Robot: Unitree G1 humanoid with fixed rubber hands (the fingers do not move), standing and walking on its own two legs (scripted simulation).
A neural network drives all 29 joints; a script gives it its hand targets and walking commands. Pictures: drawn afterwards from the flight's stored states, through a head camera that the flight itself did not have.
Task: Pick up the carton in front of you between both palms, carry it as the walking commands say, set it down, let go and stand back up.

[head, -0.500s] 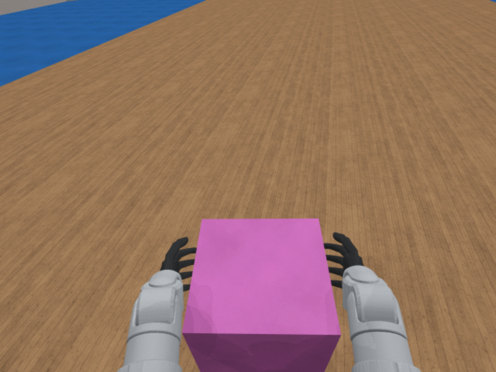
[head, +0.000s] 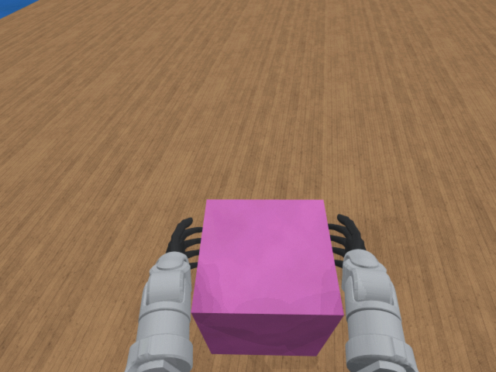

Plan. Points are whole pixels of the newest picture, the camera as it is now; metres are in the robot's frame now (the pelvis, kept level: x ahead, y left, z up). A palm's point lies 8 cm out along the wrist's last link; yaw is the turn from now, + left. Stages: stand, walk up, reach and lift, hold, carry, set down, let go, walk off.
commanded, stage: set down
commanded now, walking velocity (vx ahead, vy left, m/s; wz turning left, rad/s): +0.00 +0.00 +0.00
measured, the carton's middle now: (264, 281) +0.32 -0.01 -0.07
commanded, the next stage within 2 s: none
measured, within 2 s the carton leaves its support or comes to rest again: neither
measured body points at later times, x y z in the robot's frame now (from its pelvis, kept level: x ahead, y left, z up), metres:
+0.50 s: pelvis -0.05 +0.00 -0.11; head +0.17 +0.00 +0.28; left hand +0.38 +0.14 -0.18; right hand +0.37 -0.16 -0.18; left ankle +0.00 +0.12 -0.74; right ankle +0.05 -0.13 -0.74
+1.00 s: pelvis -0.07 +0.00 -0.24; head +0.21 -0.01 +0.11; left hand +0.44 +0.13 -0.34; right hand +0.39 -0.17 -0.34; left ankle +0.00 +0.12 -0.74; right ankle +0.05 -0.13 -0.74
